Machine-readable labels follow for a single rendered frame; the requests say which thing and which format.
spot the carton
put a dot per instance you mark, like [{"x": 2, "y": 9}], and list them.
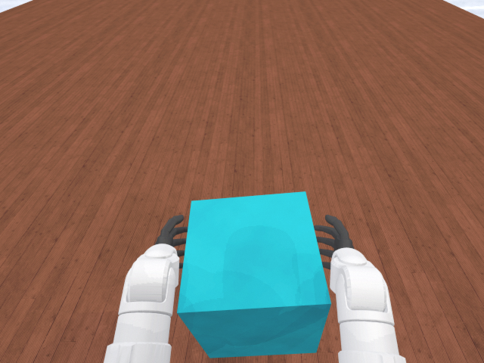
[{"x": 252, "y": 281}]

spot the right robot forearm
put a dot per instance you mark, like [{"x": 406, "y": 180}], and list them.
[{"x": 363, "y": 309}]

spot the left robot forearm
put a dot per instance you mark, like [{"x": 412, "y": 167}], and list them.
[{"x": 142, "y": 329}]

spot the robot right hand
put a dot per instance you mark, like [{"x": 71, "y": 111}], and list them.
[{"x": 340, "y": 234}]

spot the robot left hand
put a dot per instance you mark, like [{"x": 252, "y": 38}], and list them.
[{"x": 168, "y": 232}]

